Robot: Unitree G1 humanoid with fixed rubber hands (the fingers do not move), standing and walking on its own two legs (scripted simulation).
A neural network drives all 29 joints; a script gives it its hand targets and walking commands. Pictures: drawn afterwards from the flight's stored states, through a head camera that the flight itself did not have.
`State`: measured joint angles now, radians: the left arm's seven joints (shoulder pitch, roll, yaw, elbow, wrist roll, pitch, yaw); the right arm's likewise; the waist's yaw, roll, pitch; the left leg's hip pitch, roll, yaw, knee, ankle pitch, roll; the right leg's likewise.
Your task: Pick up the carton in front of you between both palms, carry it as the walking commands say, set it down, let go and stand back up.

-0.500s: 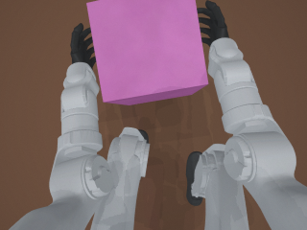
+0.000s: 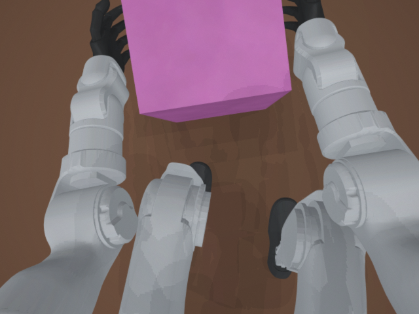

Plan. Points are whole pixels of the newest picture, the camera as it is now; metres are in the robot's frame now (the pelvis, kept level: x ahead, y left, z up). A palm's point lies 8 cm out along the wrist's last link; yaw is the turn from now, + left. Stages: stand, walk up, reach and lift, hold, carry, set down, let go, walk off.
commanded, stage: set down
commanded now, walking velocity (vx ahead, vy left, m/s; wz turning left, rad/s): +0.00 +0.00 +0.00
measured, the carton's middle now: (210, 56) +0.51 +0.13 -0.23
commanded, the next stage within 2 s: none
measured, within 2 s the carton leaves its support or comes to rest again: rests again in 0.92 s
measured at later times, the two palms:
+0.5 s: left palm (111, 61) +0.46 +0.28 -0.16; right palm (304, 31) +0.55 -0.02 -0.18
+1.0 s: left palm (112, 74) +0.44 +0.29 -0.19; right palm (319, 36) +0.55 -0.05 -0.20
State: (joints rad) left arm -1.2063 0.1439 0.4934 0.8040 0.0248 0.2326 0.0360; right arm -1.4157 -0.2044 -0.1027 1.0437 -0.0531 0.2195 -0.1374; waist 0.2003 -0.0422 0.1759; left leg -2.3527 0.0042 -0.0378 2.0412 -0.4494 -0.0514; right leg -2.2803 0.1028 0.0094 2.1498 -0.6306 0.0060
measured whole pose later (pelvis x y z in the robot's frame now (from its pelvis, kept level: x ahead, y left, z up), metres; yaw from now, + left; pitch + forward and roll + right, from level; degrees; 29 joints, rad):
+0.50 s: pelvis -0.01 -0.01 -0.01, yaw +1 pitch +42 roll +3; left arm -1.27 0.20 0.55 0.95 0.06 0.17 -0.02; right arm -1.49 -0.21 -0.10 1.13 -0.09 0.19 -0.08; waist 0.20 -0.03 0.24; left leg -2.34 0.02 -0.03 2.06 -0.45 -0.06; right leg -2.30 0.12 0.02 2.18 -0.61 -0.01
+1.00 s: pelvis -0.01 +0.00 -0.01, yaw +1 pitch +38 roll +3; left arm -1.30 0.25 0.48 1.14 -0.06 0.02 0.04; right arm -1.49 -0.32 0.01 1.14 -0.01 0.11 -0.08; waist 0.18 0.02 0.35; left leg -2.30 0.01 0.00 2.08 -0.44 -0.05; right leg -2.24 0.11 0.05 2.21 -0.63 0.02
